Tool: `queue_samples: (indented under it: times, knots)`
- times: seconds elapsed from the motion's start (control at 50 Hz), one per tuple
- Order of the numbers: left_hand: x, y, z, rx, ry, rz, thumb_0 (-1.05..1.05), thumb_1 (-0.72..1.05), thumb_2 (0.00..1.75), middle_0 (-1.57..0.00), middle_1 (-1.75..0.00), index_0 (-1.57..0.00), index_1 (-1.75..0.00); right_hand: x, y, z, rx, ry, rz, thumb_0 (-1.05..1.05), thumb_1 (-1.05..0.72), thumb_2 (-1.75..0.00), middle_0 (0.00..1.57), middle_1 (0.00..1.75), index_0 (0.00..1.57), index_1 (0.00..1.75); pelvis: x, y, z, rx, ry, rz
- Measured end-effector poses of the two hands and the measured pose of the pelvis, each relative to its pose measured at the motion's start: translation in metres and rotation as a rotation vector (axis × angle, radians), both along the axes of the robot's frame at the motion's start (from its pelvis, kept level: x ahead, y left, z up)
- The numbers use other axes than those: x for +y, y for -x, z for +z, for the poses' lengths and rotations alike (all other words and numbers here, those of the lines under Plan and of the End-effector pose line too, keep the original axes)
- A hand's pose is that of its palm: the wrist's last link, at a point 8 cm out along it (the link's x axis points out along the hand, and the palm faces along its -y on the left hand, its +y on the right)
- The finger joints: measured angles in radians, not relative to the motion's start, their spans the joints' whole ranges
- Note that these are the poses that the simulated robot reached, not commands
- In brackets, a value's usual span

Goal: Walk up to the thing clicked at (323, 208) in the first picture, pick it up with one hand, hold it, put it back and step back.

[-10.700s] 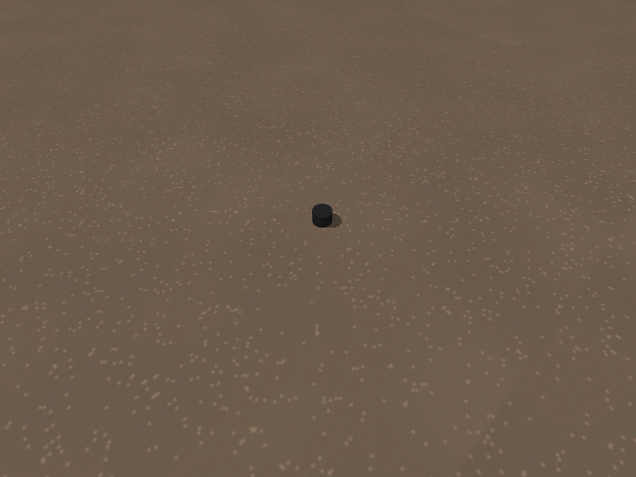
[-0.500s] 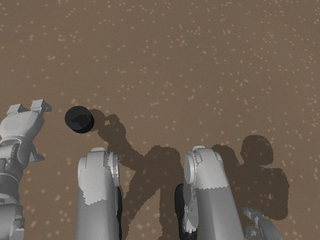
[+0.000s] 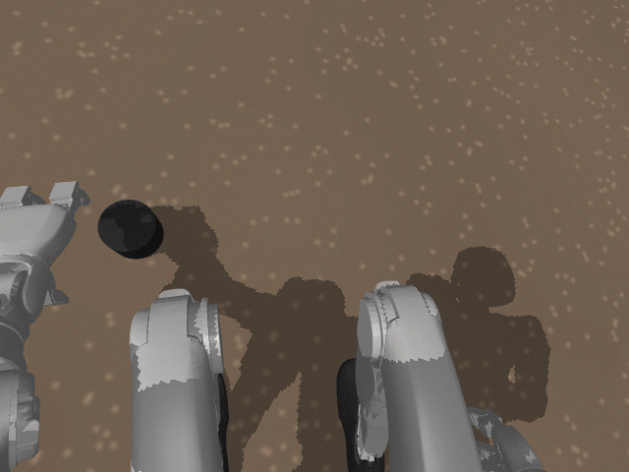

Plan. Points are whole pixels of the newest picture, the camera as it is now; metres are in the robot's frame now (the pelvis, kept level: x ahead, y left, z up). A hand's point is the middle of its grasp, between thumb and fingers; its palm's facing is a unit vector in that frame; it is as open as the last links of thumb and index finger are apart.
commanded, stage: rise first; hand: left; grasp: from above
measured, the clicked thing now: (132, 230) +0.45 +0.29 -0.31
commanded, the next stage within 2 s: approach in 0.38 s
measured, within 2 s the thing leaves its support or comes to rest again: neither
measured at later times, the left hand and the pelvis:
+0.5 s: hand (69, 250) +0.39 +0.33 -0.19, palm faces -0.45 -0.11 -0.89, open 14.2 cm; pelvis +0.01 +0.00 -0.01, yaw +0 degrees
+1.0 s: hand (140, 188) +0.49 +0.26 -0.20, palm faces -0.36 -0.06 -0.93, open 14.2 cm; pelvis +0.01 +0.00 -0.02, yaw -3 degrees
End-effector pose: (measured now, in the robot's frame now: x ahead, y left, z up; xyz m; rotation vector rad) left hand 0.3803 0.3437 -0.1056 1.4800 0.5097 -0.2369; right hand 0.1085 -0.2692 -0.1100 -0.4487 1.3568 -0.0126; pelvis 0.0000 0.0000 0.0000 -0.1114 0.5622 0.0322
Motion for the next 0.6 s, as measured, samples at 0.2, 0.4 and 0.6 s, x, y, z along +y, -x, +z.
queue_samples:
  times: [0.2, 0.4, 0.6]
  knots:
    - [-0.005, -0.008, -0.012, -0.008, -0.004, 0.017, 0.00, -0.54, 1.01, -0.08, -1.01, -0.08, -1.00, -0.004, -0.001, -0.008, 0.017, 0.001, 0.002, 0.00, -0.90, -0.90, 0.20, 0.30, 0.21, 0.30, -0.002, -0.004, -0.007, 0.006, -0.006, -0.004]
    - [-0.008, -0.014, -0.018, -0.005, 0.002, 0.025, 0.00, -0.54, 1.00, -0.08, -1.02, -0.08, -1.01, -0.009, 0.003, -0.011, 0.036, 0.011, 0.006, 0.00, -0.90, -0.90, 0.20, 0.30, 0.20, 0.30, -0.003, -0.005, -0.011, 0.005, -0.006, -0.009]
    - [-0.010, -0.017, -0.028, 0.007, 0.002, 0.008, 0.00, -0.54, 1.01, -0.08, -1.02, -0.08, -1.02, -0.009, 0.008, -0.013, 0.054, 0.017, 0.020, 0.00, -0.90, -0.90, 0.20, 0.30, 0.20, 0.30, -0.003, -0.006, -0.016, 0.000, -0.003, -0.011]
